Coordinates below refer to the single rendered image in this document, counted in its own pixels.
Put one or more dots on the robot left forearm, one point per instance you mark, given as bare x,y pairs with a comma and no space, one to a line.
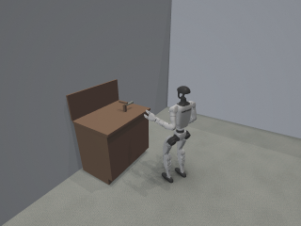
164,124

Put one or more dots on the robot left thigh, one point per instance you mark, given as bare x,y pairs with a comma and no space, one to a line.
168,143

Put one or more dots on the left robot upper arm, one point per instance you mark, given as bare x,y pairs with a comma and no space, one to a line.
173,113

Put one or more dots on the robot left hand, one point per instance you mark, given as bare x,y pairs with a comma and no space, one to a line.
151,116

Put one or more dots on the counter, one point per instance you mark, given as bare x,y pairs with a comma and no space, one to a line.
110,134

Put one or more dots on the robot left foot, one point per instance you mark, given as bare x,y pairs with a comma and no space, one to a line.
170,179

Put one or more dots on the right robot upper arm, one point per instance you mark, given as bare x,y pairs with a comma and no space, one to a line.
193,111

